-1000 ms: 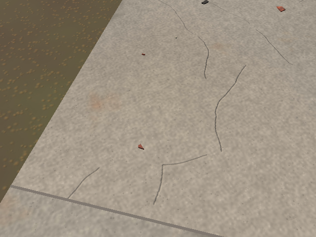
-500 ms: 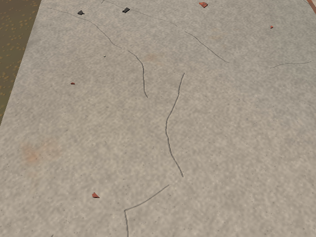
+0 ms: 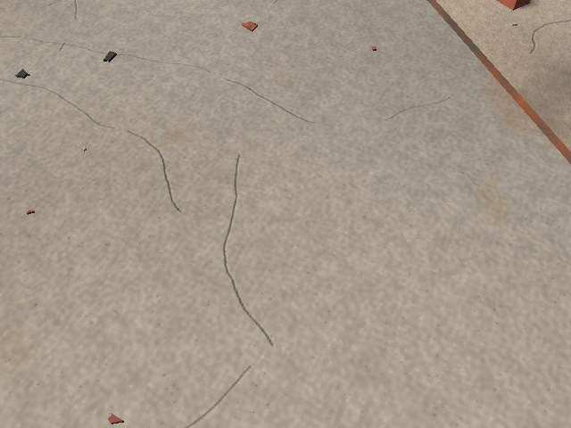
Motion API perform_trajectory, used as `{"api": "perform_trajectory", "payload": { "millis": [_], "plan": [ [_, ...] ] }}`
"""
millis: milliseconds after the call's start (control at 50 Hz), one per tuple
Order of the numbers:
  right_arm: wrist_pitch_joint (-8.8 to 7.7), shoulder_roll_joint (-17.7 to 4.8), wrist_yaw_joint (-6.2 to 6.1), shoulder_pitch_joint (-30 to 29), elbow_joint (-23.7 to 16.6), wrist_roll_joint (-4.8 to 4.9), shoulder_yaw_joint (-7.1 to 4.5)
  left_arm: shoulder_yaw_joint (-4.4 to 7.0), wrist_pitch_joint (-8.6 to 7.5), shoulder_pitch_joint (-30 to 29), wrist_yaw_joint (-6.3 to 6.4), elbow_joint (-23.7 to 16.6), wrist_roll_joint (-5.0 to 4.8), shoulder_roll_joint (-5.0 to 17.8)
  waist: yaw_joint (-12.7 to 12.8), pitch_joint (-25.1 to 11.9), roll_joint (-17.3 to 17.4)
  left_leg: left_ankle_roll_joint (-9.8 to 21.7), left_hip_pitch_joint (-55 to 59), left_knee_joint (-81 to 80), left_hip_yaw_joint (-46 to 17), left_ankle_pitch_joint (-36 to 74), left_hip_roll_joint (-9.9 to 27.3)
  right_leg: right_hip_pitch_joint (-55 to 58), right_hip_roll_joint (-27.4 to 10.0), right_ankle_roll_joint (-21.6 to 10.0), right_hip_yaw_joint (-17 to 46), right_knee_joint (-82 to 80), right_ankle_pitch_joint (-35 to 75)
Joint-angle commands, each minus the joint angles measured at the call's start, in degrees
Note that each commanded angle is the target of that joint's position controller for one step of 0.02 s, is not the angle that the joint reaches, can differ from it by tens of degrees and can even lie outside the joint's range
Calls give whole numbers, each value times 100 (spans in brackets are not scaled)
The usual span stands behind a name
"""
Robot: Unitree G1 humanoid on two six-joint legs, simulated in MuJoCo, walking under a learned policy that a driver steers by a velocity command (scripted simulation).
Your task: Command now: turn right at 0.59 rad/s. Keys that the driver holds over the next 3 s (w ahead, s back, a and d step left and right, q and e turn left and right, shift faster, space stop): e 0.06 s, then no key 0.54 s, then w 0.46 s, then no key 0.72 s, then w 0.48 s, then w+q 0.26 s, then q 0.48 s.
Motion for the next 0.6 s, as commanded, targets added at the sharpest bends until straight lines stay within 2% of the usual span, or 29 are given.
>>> {"api": "perform_trajectory", "payload": {
  "millis": [20, 40, 60, 80, 100, 120, 140, 160, 200, 280, 340, 380, 400, 420, 440, 460, 480, 500, 520, 540, 560, 600],
  "plan": [
    [-132, -459, -41, 492, -297, 74, -83, 207, -11, -111, -24, -345, -14, 849, -201, -601, -702, 205, 546, -878, 110, -78, -276, 530, -1471, -586, 2134, -919, -987],
    [-158, -453, -60, 769, -238, 82, -80, 207, 9, -222, -30, -365, -55, 834, -358, -582, -683, 290, 997, -1551, 162, 192, -340, 338, -1348, -423, 2120, -863, -1083],
    [-194, -527, -101, 1043, -181, 50, -98, 190, 15, -322, -17, -406, -119, 771, -518, -521, -573, 372, 1573, -2455, 115, 571, -218, -35, -1090, -137, 1964, -716, -1485],
    [-217, -986, -156, 1020, -234, -41, -193, 112, 3, -151, 20, -453, -176, 467, -374, -494, 311, 608, 1892, -3267, -930, -7, 851, -539, -583, 226, 1354, 180, -2274],
    [-212, -1476, -146, 428, -506, -118, -274, 112, -38, -136, 58, -518, -193, 390, -264, -274, 1445, 1190, 1591, -3714, -2637, -199, 2242, -1385, 419, 414, -39, 1689, -2579],
    [-208, -1252, -101, 234, -529, -193, -230, 193, -74, -166, 64, -429, 67, 797, -200, -88, 827, 1523, 836, -3436, -2370, 797, 2328, -1098, -9, 475, 63, 2806, -2601],
    [-237, -883, -72, -30, -577, -145, -120, 205, -82, 20, 20, -342, 60, 756, 39, -108, 564, 1443, 624, -3197, -1814, 1612, 1950, -764, -29, 456, 159, 3327, -2308],
    [-260, -713, -32, -247, -601, -109, -73, 187, -55, 248, -10, -222, 48, 691, 186, -96, 516, 1261, 661, -3020, -1205, 2186, 1554, -689, -30, 487, 117, 3723, -2007],
    [-283, -677, -1, -194, -648, -85, -52, 149, 13, 431, -60, -109, 42, 636, 103, -241, 906, 1187, 1142, -2759, -650, 3190, 1216, -846, -5, 602, -20, 4137, -1918],
    [-306, -754, 30, 562, -372, -74, -66, -12, 72, -145, -46, -239, -51, 424, -348, -325, 892, 1314, 2137, -2414, -536, 4254, 1292, -942, -190, 821, -113, 3076, -2085],
    [-279, -874, 73, 601, -275, -91, -82, -142, 99, -289, -12, -217, -114, 312, -453, -419, 1133, 1277, 2070, -2249, -431, 4369, 1261, -72, -362, 769, -487, 1788, -2357],
    [-223, -989, 119, 670, -171, -106, -118, -173, 89, -278, 41, -176, -177, 359, -483, -401, 1283, 1274, 1983, -2123, -499, 4686, 1269, 379, -366, 665, -751, 1048, -2222],
    [-194, -1000, 132, 642, -122, -81, -124, -193, 65, -146, 66, -106, -187, 337, -379, -388, 1223, 1197, 1933, -2002, -491, 4754, 1233, 659, -390, 592, -817, 400, -1754],
    [-175, -995, 138, 591, -74, -46, -125, -224, 17, 22, 96, -18, -162, 303, -228, -369, 1059, 1009, 1738, -1881, -443, 4623, 1181, 1143, -474, 514, -809, -573, -810],
    [-197, -902, 138, 648, -48, -36, -104, -218, -51, 56, 136, 28, -93, 435, -236, -458, 842, 745, 1348, -1834, -463, 4070, 1146, 1800, -756, 418, -419, -1034, -110],
    [-243, -685, 167, 740, -142, -28, -42, -194, -141, 120, 182, 22, 20, 763, -350, -743, 143, 478, 780, -1551, -228, 2946, 921, 2539, -1594, 271, 437, -968, 659],
    [-240, -288, 161, 793, -135, 43, 81, -216, -164, -300, 186, 66, -53, 864, -610, -502, -752, 304, 883, -2097, 175, 1083, 413, 1850, -2128, -166, 774, -559, 1948],
    [-198, -445, 111, 702, 26, -31, 71, -302, -198, -457, 156, 67, -94, 526, -501, -433, -566, 244, 1302, -2300, 194, 927, 470, 1623, -2045, -240, 628, -470, 1657],
    [-189, -577, 106, 557, 101, -45, 30, -331, -226, -522, 150, 89, -89, 464, -422, -278, -523, 229, 1323, -2382, 127, 1272, 417, 1550, -1764, -94, 487, -494, 1110],
    [-198, -660, 126, 457, 158, -37, 9, -334, -229, -474, 173, 169, -66, 500, -346, -198, -518, 209, 1412, -2436, 102, 1652, 438, 1495, -1557, 26, 384, -533, 791],
    [-195, -741, 149, 425, 200, -42, -22, -336, -250, -335, 211, 271, -88, 555, -305, -151, -563, 211, 1474, -2394, 93, 1927, 478, 1449, -1465, 83, 336, -571, 776],
    [-208, -611, 166, 576, 379, -24, 27, -348, -270, -181, 235, 476, -124, 537, -333, -155, -449, 198, 1536, -2489, 80, 2040, 546, 1484, -1387, 118, 254, -608, 658]
  ]
}}
Next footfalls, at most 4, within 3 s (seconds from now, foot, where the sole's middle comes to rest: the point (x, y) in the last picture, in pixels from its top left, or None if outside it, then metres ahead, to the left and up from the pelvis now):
0.08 left None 0.04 0.12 -0.77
0.46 right None -0.01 -0.09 -0.77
0.92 left None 0.11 0.11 -0.77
1.36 right None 0.35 -0.07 -0.77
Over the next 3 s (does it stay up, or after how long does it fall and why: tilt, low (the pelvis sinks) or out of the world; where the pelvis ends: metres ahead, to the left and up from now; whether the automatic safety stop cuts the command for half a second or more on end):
stays up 0.71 -0.05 0.00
